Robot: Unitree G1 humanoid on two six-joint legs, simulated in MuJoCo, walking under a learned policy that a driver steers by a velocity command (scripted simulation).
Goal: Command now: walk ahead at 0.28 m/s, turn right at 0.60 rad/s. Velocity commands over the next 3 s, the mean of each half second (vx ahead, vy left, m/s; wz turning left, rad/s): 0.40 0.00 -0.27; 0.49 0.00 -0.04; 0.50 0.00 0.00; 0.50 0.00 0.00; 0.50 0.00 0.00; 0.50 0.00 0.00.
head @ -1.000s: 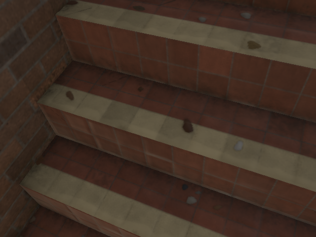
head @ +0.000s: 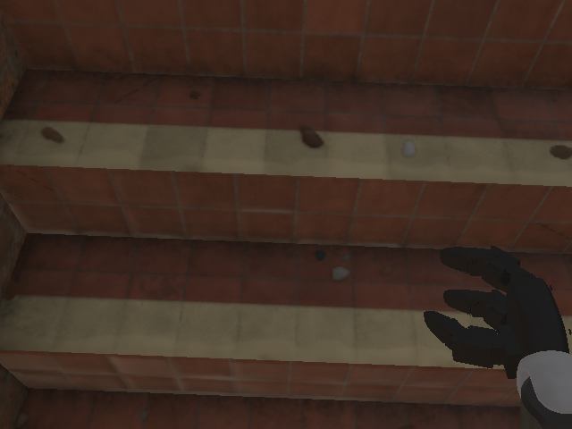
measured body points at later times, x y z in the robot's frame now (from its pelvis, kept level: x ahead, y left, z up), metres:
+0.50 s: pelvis -0.07 +0.00 -0.06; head -0.08 +0.01 +0.39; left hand +0.10 +0.21 -0.17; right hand -0.01 -0.26 -0.16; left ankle -0.09 +0.09 -0.80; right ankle -0.07 -0.08 -0.78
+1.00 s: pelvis -0.03 -0.05 -0.06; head -0.02 -0.05 +0.39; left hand +0.12 +0.16 -0.18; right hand +0.09 -0.29 -0.16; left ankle -0.03 +0.04 -0.79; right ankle -0.05 -0.11 -0.80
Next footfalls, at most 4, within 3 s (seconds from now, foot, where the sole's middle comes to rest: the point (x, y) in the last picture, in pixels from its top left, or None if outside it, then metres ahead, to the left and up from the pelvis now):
0.02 right None -0.04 -0.07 -0.83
0.42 left None -0.05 0.09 -0.84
0.70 right None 0.00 -0.13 -0.83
1.04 left None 0.01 0.04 -0.83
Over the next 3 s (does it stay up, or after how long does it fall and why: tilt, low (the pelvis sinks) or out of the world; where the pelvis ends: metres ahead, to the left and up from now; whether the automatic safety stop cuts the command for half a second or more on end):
stays up -0.01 -0.08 -0.05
